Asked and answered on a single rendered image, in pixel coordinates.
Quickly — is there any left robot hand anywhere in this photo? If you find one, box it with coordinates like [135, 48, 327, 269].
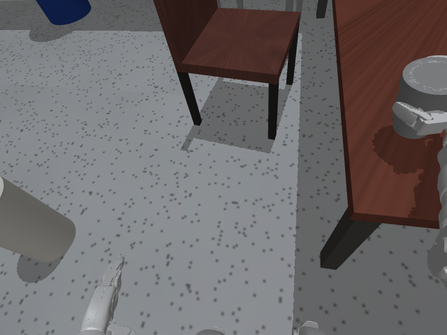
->
[79, 254, 136, 335]

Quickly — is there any right robot arm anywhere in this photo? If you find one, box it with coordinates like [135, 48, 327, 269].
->
[427, 134, 447, 289]

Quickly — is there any table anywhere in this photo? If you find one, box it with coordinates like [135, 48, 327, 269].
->
[316, 0, 447, 270]

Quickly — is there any right robot hand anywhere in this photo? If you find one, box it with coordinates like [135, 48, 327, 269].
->
[392, 55, 447, 135]

